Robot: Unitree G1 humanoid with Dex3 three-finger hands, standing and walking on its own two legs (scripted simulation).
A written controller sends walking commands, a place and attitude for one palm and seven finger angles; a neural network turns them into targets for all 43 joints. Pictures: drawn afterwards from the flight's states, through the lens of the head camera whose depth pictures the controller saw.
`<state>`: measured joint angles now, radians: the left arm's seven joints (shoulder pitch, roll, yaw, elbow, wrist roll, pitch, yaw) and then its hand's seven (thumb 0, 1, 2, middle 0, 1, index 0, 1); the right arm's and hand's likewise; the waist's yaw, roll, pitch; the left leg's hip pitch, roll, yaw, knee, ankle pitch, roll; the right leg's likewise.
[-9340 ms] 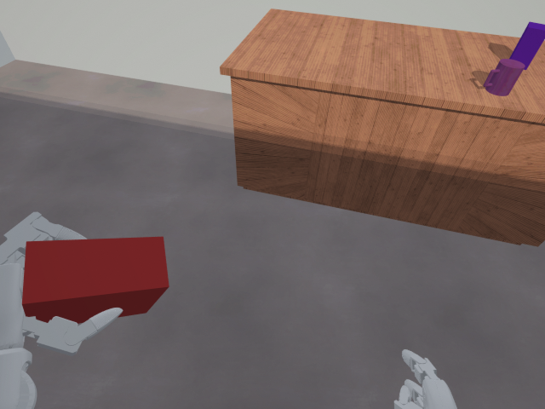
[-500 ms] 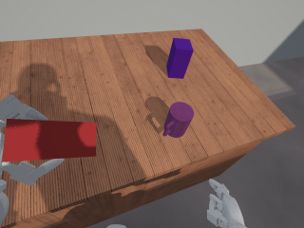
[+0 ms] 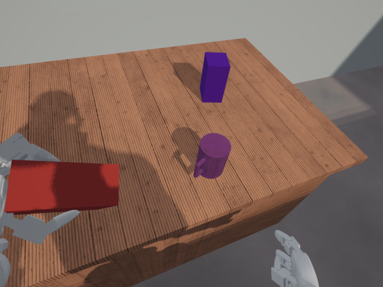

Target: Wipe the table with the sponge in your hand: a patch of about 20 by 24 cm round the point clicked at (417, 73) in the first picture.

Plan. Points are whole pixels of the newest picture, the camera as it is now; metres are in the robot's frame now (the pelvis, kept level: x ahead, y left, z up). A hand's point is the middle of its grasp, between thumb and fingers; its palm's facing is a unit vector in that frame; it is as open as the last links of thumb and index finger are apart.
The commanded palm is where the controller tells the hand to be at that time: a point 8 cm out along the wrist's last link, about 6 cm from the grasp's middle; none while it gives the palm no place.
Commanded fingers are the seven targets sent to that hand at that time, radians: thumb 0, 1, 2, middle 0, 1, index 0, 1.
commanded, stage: come to a stop and stand still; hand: left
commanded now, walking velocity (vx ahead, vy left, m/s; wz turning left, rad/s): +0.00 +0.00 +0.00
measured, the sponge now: (79, 189) +0.23 +0.20 +0.14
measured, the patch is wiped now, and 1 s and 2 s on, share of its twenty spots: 0.00 0.00 0.00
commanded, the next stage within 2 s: look again from close up in 0.14 s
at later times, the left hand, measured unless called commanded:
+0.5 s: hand (48, 185) +0.22 +0.24 +0.15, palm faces +0.34 -0.86 -0.39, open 10.2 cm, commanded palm +0.17 +0.28 +0.17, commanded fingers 0.00 0.10 1.30 -1.20 -1.60 -1.20 -1.60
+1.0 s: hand (65, 198) +0.22 +0.22 +0.13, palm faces +0.21 -0.76 -0.61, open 10.2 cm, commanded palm +0.17 +0.27 +0.18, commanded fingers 0.00 0.10 1.30 -1.20 -1.60 -1.20 -1.60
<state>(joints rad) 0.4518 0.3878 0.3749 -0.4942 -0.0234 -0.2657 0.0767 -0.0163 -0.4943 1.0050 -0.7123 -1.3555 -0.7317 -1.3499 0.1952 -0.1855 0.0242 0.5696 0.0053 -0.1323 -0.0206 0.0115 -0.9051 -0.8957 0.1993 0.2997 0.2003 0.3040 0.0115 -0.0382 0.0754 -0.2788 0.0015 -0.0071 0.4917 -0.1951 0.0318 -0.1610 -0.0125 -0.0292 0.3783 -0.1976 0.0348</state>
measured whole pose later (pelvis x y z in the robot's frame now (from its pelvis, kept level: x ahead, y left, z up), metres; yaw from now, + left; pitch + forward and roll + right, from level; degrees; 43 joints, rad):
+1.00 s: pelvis +0.00 -0.02 -0.02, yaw +1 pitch +1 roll -1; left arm 0.45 0.52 0.29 -0.55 0.07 -0.05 0.03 -0.02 -0.49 1.01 -0.71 -1.35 -0.73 -1.35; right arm 0.13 -0.23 0.05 0.51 -0.02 -0.05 0.02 0.01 -0.90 -0.90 0.20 0.30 0.20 0.30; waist 0.05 -0.01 0.03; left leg -0.39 0.00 -0.02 0.64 -0.27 0.01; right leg -0.31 -0.01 -0.03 0.62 -0.33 0.01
